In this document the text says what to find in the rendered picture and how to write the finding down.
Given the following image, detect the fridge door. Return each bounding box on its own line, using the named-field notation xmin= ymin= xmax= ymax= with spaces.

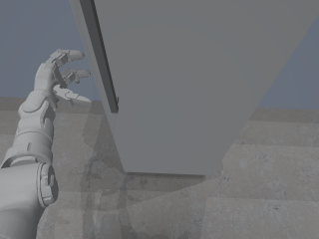
xmin=69 ymin=0 xmax=319 ymax=175

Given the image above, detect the handle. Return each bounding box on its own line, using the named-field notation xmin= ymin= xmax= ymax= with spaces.
xmin=79 ymin=0 xmax=119 ymax=114

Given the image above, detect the left robot upper arm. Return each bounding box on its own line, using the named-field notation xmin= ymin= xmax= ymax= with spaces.
xmin=0 ymin=162 xmax=59 ymax=239

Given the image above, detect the robot left forearm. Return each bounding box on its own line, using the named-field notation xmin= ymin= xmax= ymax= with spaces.
xmin=0 ymin=90 xmax=58 ymax=169

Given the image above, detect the robot left hand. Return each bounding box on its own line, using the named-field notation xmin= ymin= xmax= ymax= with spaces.
xmin=34 ymin=49 xmax=93 ymax=108

